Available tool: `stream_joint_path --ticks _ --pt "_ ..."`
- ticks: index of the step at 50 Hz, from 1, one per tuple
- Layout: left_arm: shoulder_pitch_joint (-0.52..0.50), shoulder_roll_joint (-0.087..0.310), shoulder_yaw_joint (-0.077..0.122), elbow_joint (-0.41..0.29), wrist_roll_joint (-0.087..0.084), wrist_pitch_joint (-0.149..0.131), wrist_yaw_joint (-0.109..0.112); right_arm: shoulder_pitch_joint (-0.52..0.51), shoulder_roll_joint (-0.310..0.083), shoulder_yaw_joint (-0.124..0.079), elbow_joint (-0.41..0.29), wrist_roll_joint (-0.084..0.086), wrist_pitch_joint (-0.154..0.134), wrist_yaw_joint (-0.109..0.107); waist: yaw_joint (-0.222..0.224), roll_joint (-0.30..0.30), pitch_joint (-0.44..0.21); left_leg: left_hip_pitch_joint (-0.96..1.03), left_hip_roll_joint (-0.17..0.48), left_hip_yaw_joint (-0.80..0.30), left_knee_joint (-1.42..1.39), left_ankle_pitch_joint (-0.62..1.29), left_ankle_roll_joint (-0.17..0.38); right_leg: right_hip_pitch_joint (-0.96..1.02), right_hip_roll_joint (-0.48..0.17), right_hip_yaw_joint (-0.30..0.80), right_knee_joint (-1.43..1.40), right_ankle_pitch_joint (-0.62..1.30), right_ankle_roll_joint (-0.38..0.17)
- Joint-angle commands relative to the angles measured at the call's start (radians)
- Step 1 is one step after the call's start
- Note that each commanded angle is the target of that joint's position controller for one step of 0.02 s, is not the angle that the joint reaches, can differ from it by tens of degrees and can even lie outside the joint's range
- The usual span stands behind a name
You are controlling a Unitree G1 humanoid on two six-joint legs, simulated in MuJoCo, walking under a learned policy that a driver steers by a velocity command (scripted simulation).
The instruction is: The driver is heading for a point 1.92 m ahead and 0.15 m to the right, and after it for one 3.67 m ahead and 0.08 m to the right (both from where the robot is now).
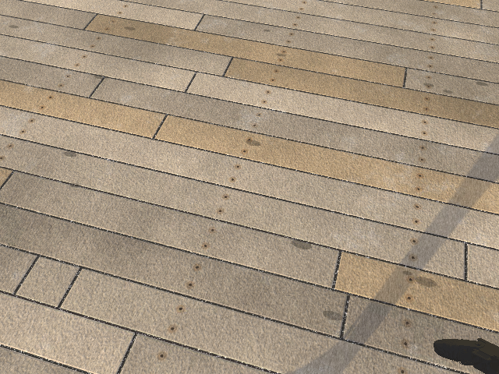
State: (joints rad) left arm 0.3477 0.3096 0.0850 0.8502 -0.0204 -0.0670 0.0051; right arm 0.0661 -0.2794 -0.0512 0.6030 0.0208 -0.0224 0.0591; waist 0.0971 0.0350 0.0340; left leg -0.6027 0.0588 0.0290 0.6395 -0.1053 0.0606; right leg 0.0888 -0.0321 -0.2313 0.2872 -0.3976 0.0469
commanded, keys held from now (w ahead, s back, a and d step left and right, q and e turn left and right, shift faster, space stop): w+q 0.30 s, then w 0.06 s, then w+e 0.64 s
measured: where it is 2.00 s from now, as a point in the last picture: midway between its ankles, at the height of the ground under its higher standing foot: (317, 177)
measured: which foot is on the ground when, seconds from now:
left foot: up 0.00-0.02, down 0.04-0.54, up 0.56-1.00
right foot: down 0.00-0.04, up 0.06-0.50, down 0.52-1.00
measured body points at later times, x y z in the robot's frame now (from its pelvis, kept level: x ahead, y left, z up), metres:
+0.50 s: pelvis +0.29 +0.02 +0.01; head +0.31 +0.03 +0.46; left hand +0.46 +0.30 -0.07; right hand +0.40 -0.26 -0.10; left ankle +0.15 +0.10 -0.73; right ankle +0.45 -0.07 -0.72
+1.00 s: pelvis +0.56 +0.05 +0.01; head +0.59 +0.04 +0.46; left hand +0.55 +0.34 -0.11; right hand +0.82 -0.17 -0.05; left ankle +0.69 +0.18 -0.72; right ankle +0.45 -0.07 -0.73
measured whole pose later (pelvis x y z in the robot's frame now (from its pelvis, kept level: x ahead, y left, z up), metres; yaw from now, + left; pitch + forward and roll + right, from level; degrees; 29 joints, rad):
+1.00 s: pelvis +0.56 +0.05 +0.01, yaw -1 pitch +2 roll +0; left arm 0.43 0.29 0.06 0.79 -0.03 -0.03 0.02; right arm 0.02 -0.27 -0.03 0.63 0.01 -0.11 0.02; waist 0.11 0.03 0.01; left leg -0.46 -0.02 -0.09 0.44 -0.03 -0.02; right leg -0.06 0.10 0.23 0.42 -0.39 -0.06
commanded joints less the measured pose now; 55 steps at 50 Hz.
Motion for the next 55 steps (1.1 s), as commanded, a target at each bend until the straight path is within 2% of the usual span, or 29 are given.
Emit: stream_joint_path --ticks 1,2,3,4,5,6,7,8,12,17,22,25,26,27,28,29,30,32,33,36,41,46,49,50,51,52,53,54,55 --pt "-0.056 0.211 0.047 -0.064 -0.013 0.008 0.014 0.168 -0.155 -0.070 -0.041 -0.001 -0.004 -0.004 -0.181 -0.115 -0.113 0.323 -0.118 0.089 -0.069 -0.044 0.079 -0.066 -0.218 0.024 0.319 1.058 -0.123" --pt "-0.040 0.179 0.032 -0.076 0.003 0.005 0.019 0.345 -0.223 -0.105 0.003 0.003 0.006 -0.022 -0.260 -0.055 -0.206 0.632 -0.081 -0.017 -0.082 -0.009 0.125 -0.279 -0.183 0.018 0.593 0.865 -0.082" --pt "0.061 0.027 -0.019 -0.138 0.051 -0.017 0.003 0.330 -0.353 -0.123 0.001 0.012 0.001 -0.034 -0.142 0.244 -0.287 0.995 0.204 -0.570 -0.133 -0.104 0.307 -0.759 0.000 0.063 0.976 -0.099 -0.015" --pt "-0.024 0.089 -0.018 -0.150 0.020 -0.055 -0.011 0.376 -0.284 -0.099 -0.034 0.006 -0.013 -0.030 -0.214 0.150 -0.458 1.055 0.287 -0.876 -0.304 -0.278 0.370 -0.870 0.047 0.308 1.112 -0.211 -0.022" --pt "-0.135 0.149 -0.001 -0.181 -0.021 -0.072 -0.018 0.350 -0.225 -0.080 -0.016 -0.006 -0.026 -0.025 -0.234 0.082 -0.311 0.968 0.255 -0.734 -0.334 -0.228 0.309 -0.951 0.000 0.327 1.106 -0.112 -0.042" --pt "-0.157 0.132 -0.009 -0.190 -0.015 -0.081 -0.014 0.297 -0.202 -0.072 -0.015 -0.003 -0.033 -0.027 -0.194 0.024 -0.211 0.819 0.213 -0.616 -0.335 -0.152 0.277 -0.930 -0.038 0.318 1.023 -0.025 -0.053" --pt "-0.154 0.130 -0.008 -0.178 0.011 -0.081 -0.006 0.224 -0.171 -0.061 -0.025 -0.006 -0.034 -0.029 -0.147 -0.016 -0.145 0.671 0.176 -0.522 -0.341 -0.042 0.252 -0.865 -0.069 0.317 0.937 0.023 -0.046" --pt "-0.132 0.140 0.000 -0.172 0.024 -0.070 -0.004 0.177 -0.149 -0.052 -0.041 -0.018 -0.035 -0.033 -0.105 0.002 -0.119 0.559 0.149 -0.460 -0.360 0.060 0.244 -0.782 -0.090 0.324 0.885 0.055 -0.040" --pt "-0.141 0.092 -0.010 -0.175 0.040 -0.034 -0.002 0.165 -0.165 -0.056 -0.027 -0.016 -0.042 -0.051 -0.073 0.002 -0.072 0.368 0.100 -0.348 -0.410 0.197 0.248 -0.699 -0.074 0.291 0.718 0.142 0.011" --pt "-0.323 0.041 -0.036 -0.210 0.030 -0.040 -0.020 0.234 -0.177 -0.060 0.015 -0.004 -0.033 -0.071 -0.149 0.035 -0.035 0.315 0.033 -0.263 -0.400 0.058 0.172 -0.605 -0.010 0.273 0.352 0.485 0.024" --pt "-0.378 0.083 -0.027 -0.229 0.014 -0.052 -0.043 0.310 -0.172 -0.054 0.072 -0.005 -0.035 -0.064 -0.180 0.066 -0.014 0.483 0.126 -0.322 -0.336 0.027 0.150 -0.622 -0.012 0.277 0.243 0.444 -0.038" --pt "-0.299 0.107 -0.012 -0.217 0.013 -0.053 -0.043 0.298 -0.176 -0.055 0.087 -0.007 -0.026 -0.063 -0.128 0.084 -0.026 0.567 0.135 -0.295 -0.236 0.284 0.114 -0.533 0.022 0.225 0.192 0.325 -0.107" --pt "-0.187 0.139 0.005 -0.187 0.018 -0.055 -0.040 0.295 -0.156 -0.046 0.085 -0.012 -0.024 -0.066 -0.078 0.057 -0.107 0.561 0.083 -0.237 -0.085 0.429 0.087 -0.376 0.025 0.231 0.190 0.358 -0.144" --pt "-0.036 0.199 0.020 -0.169 0.026 -0.056 -0.040 0.317 -0.124 -0.029 0.063 -0.031 -0.024 -0.073 -0.031 -0.047 -0.259 0.419 0.019 -0.173 0.189 0.292 0.046 -0.105 -0.118 0.419 0.227 0.441 -0.226" --pt "0.051 0.269 0.043 -0.139 0.020 -0.044 -0.047 0.417 -0.071 -0.012 0.050 -0.019 -0.040 -0.072 -0.053 -0.324 -0.352 0.037 -0.136 -0.083 0.535 -0.236 -0.049 0.208 -0.297 0.871 0.112 0.216 -0.392" --pt "0.059 0.187 0.022 -0.138 -0.014 -0.040 -0.054 0.358 -0.129 -0.017 0.042 -0.015 -0.054 -0.068 -0.025 -0.273 -0.314 -0.129 -0.113 -0.160 0.629 -0.434 -0.050 0.237 -0.309 1.035 0.005 -0.028 -0.383" --pt "0.002 0.139 0.007 -0.152 -0.008 -0.034 -0.050 0.242 -0.170 -0.029 0.021 0.002 -0.065 -0.062 -0.012 -0.174 -0.172 -0.190 -0.065 -0.165 0.642 -0.355 -0.042 0.128 -0.281 0.918 -0.010 -0.039 -0.337" --pt "-0.058 0.119 -0.002 -0.171 0.014 -0.022 -0.042 0.139 -0.144 -0.024 -0.008 -0.024 -0.082 -0.059 -0.041 -0.056 -0.055 -0.158 -0.013 -0.136 0.526 -0.254 -0.043 -0.071 -0.207 0.754 -0.030 0.156 -0.314" --pt "-0.071 0.105 -0.007 -0.176 0.020 -0.021 -0.036 0.147 -0.135 -0.027 -0.009 -0.036 -0.085 -0.060 -0.067 -0.077 -0.060 -0.101 0.007 -0.136 0.462 -0.219 -0.048 -0.117 -0.172 0.703 -0.042 0.243 -0.304" --pt "-0.068 0.111 -0.005 -0.174 0.010 -0.017 -0.022 0.159 -0.103 -0.020 -0.005 -0.040 -0.078 -0.060 -0.093 -0.120 -0.066 -0.041 0.001 -0.104 0.327 -0.206 -0.086 -0.188 -0.134 0.624 -0.067 0.382 -0.316" --pt "-0.012 0.152 0.012 -0.145 -0.002 0.000 0.005 -0.005 -0.061 -0.002 -0.031 -0.031 -0.080 -0.057 -0.045 -0.116 -0.031 0.040 -0.040 -0.093 0.024 0.063 -0.126 -0.292 -0.080 0.539 -0.068 0.403 -0.275" --pt "0.058 0.144 0.014 -0.121 -0.011 0.022 0.015 -0.117 -0.082 -0.011 -0.053 -0.014 -0.098 -0.040 -0.017 -0.126 -0.028 0.139 -0.085 -0.114 -0.136 0.125 -0.114 -0.260 -0.090 0.612 0.004 0.333 -0.245" --pt "0.033 0.142 0.019 -0.127 -0.010 0.032 0.018 -0.053 -0.116 -0.031 -0.037 -0.009 -0.109 -0.042 -0.070 -0.160 -0.038 0.260 -0.081 -0.112 -0.205 0.054 -0.072 -0.232 -0.098 0.669 0.086 0.354 -0.215" --pt "0.019 0.120 0.012 -0.136 -0.007 0.032 0.016 0.029 -0.138 -0.045 -0.017 -0.014 -0.111 -0.048 -0.115 -0.156 -0.082 0.394 -0.065 -0.105 -0.239 0.058 -0.043 -0.257 -0.060 0.647 0.166 0.399 -0.189" --pt "-0.001 0.073 -0.005 -0.156 0.005 0.027 0.011 0.168 -0.181 -0.060 -0.003 -0.029 -0.113 -0.058 -0.184 -0.103 -0.200 0.626 0.060 -0.207 -0.206 0.026 0.019 -0.352 -0.014 0.586 0.382 0.352 -0.156" --pt "0.091 0.005 -0.025 -0.179 -0.002 0.018 0.014 0.287 -0.258 -0.080 0.018 -0.044 -0.100 -0.064 -0.178 0.121 -0.339 0.961 0.275 -0.549 -0.233 -0.117 0.145 -0.649 0.126 0.435 0.701 0.028 -0.088" --pt "0.140 0.054 -0.025 -0.191 -0.017 0.012 0.014 0.316 -0.230 -0.076 0.041 -0.023 -0.089 -0.053 -0.159 0.277 -0.343 0.975 0.379 -0.827 -0.311 -0.330 0.209 -0.835 0.085 0.402 0.885 -0.209 -0.072" --pt "0.080 0.127 -0.004 -0.177 -0.021 0.017 0.013 0.263 -0.149 -0.056 0.032 -0.016 -0.085 -0.055 -0.171 0.149 -0.200 0.855 0.336 -0.720 -0.339 -0.400 0.176 -0.886 0.029 0.414 0.961 -0.123 -0.060" --pt "0.005 0.138 0.001 -0.185 -0.011 0.023 0.011 0.221 -0.116 -0.046 0.030 -0.019 -0.080 -0.056 -0.170 0.072 -0.104 0.734 0.285 -0.558 -0.352 -0.307 0.140 -0.874 -0.002 0.380 0.965 -0.045 -0.052"
Keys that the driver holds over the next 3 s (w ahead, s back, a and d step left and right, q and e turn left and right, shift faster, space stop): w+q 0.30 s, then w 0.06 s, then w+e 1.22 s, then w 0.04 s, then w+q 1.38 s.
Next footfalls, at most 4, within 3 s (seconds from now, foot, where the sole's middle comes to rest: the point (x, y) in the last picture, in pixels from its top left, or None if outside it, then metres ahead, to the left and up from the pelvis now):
0.04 left None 0.19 0.11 -0.76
0.52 right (304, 361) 0.49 -0.06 -0.76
1.02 left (226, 270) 0.73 0.17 -0.76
1.52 right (336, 216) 0.95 -0.15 -0.76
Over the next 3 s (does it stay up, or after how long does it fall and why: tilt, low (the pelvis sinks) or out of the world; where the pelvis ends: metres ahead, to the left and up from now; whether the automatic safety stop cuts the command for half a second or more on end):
stays up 1.64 -0.16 0.00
